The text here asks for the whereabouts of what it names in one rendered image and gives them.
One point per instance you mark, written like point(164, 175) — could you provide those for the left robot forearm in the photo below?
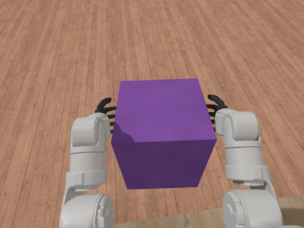
point(87, 160)

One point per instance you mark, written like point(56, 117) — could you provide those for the left robot hand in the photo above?
point(102, 109)

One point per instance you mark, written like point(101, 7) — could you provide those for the carton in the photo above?
point(163, 135)

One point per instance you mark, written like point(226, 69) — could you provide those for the right robot hand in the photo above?
point(218, 106)

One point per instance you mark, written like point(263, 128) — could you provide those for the robot left upper arm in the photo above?
point(88, 211)

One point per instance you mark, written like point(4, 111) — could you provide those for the robot right upper arm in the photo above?
point(252, 208)

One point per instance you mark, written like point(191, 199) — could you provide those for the right robot forearm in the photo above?
point(244, 156)

